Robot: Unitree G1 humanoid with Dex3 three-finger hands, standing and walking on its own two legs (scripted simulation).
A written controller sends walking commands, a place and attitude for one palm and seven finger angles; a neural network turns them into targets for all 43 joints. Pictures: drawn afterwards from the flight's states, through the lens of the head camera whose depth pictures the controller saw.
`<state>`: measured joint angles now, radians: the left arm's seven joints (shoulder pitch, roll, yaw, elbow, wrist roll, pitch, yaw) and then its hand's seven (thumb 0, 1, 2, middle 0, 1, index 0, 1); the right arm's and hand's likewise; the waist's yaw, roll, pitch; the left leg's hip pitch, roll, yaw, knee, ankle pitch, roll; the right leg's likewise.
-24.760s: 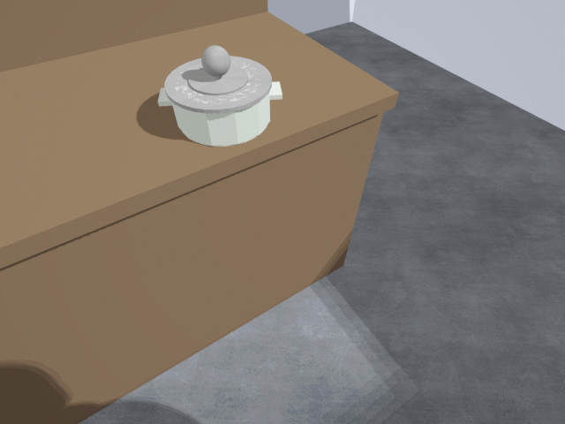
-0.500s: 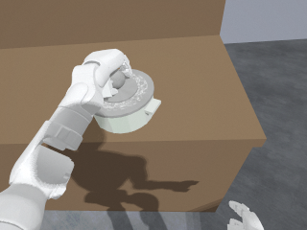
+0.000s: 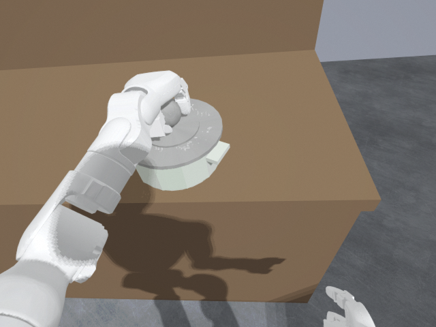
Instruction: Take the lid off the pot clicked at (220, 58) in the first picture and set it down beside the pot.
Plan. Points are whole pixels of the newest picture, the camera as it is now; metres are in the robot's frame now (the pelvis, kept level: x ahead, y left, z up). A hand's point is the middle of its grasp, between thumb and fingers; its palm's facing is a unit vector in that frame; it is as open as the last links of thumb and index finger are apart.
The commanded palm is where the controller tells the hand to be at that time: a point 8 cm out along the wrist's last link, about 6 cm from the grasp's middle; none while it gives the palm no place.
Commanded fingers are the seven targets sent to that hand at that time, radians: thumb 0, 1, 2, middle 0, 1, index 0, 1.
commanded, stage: close the fingers and squeeze the knob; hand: left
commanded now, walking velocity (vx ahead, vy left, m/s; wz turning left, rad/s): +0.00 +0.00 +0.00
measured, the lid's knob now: (167, 113) +0.46 +0.11 +0.17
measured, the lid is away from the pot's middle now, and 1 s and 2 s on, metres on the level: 0.00 0.01 0.01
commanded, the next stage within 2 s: lift the lid straight up in 0.56 s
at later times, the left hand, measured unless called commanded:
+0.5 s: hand (163, 116) +0.44 +0.11 +0.18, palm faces -0.25 -0.06 -0.97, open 7.9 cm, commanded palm +0.42 +0.12 +0.25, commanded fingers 0.00 0.44 1.16 -0.86 -0.87 -0.91 -0.90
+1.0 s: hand (162, 108) +0.44 +0.10 +0.20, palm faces -0.21 -0.07 -0.98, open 7.9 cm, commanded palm +0.41 +0.12 +0.28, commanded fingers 0.00 0.48 1.19 -0.89 -0.89 -0.94 -0.92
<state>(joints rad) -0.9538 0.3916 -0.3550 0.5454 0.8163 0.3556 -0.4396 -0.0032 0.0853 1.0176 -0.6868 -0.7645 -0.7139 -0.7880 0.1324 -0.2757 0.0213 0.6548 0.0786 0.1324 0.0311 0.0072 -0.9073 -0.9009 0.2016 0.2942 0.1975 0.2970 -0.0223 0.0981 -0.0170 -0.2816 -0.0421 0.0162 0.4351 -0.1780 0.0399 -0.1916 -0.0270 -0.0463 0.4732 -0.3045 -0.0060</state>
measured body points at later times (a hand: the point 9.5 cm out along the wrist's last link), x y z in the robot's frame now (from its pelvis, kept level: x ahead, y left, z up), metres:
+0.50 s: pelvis +0.00 +0.00 +0.00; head +0.01 -0.04 +0.45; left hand +0.45 +0.11 +0.24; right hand +0.16 -0.24 -0.12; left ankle +0.03 +0.10 -0.74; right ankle -0.04 -0.11 -0.74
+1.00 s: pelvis +0.00 +0.00 +0.00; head +0.01 -0.04 +0.45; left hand +0.44 +0.10 +0.26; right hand +0.16 -0.23 -0.12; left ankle +0.03 +0.10 -0.74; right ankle -0.04 -0.11 -0.74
